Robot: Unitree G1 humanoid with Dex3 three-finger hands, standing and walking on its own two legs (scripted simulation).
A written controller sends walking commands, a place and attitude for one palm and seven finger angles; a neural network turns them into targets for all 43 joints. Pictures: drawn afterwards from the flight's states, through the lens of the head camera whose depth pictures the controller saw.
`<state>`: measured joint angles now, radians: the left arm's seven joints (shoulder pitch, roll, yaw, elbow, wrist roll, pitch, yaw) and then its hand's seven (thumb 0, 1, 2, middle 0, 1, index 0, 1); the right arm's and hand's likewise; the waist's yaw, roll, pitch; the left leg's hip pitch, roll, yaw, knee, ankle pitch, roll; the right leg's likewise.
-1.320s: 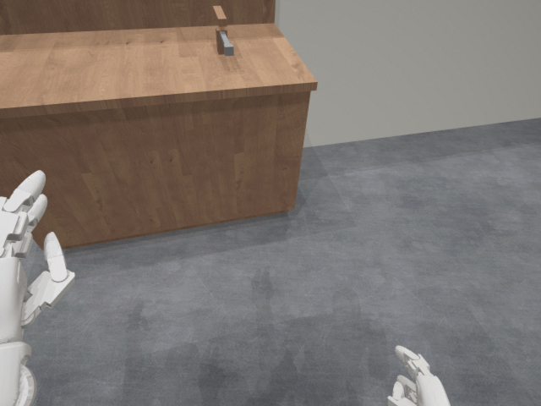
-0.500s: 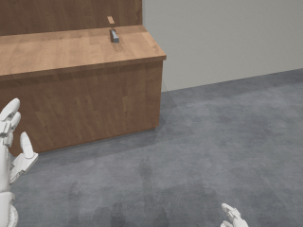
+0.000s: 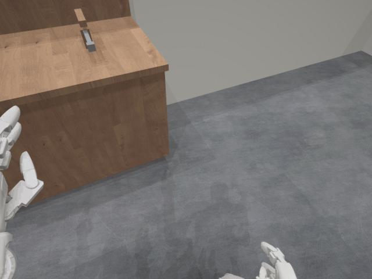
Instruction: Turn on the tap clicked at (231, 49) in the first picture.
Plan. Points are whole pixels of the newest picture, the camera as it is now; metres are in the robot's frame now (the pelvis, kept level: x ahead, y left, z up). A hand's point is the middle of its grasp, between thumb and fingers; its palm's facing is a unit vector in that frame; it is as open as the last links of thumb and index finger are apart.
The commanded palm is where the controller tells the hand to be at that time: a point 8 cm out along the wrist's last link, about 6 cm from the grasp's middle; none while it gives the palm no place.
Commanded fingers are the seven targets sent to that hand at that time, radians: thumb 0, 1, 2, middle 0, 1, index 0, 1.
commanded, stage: walk to a spot facing it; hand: left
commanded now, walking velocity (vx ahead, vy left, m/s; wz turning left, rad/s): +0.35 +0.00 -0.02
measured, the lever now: (91, 46) +0.89 +0.42 +0.05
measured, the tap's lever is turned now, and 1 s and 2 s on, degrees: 0 0 0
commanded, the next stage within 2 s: take the last steps up to it in 0.24 s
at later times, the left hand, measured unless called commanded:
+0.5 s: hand (88, 113) +0.36 +0.21 +0.19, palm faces +0.46 -0.76 -0.46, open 7.4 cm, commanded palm +0.31 +0.25 +0.18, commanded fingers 0.00 0.90 0.90 -0.20 -0.30 -0.20 -0.30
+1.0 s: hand (107, 91) +0.46 +0.20 +0.17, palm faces +0.58 -0.72 -0.38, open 7.4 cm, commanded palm +0.40 +0.23 +0.18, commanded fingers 0.00 0.90 0.90 -0.20 -0.30 -0.20 -0.30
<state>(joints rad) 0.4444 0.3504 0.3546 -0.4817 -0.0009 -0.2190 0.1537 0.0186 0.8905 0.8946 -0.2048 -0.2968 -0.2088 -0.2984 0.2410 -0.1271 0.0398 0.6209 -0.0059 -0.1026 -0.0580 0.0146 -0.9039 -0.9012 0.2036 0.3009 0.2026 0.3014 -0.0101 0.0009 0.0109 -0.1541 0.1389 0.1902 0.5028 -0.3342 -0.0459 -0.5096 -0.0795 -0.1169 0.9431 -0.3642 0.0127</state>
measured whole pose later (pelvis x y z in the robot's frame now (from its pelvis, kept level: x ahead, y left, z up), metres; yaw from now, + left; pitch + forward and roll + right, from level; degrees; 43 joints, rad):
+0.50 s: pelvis +0.17 -0.04 -0.01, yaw +3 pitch +0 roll +2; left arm 0.53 0.40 0.42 -0.61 -0.02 -0.26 0.18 0.01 0.88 0.89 -0.21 -0.30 -0.22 -0.30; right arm 0.21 -0.24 -0.05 0.58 0.00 -0.03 -0.07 0.02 -0.91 -0.90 0.20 0.30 0.20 0.30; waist 0.00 -0.05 0.08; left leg -0.44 0.06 0.19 0.63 -0.20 -0.01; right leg -0.15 -0.10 -0.23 0.60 -0.43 -0.02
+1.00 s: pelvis +0.28 -0.07 -0.01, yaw +8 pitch -1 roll +1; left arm 0.39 0.30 0.33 -0.38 -0.01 -0.19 0.16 0.01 0.89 0.89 -0.21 -0.30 -0.21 -0.30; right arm 0.22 -0.21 0.01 0.69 0.01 -0.06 -0.07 0.02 -0.90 -0.90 0.21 0.30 0.21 0.30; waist 0.05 0.06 0.00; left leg -0.46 0.06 0.05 1.06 -0.44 -0.02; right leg -0.26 -0.08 -0.15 0.62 -0.34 -0.02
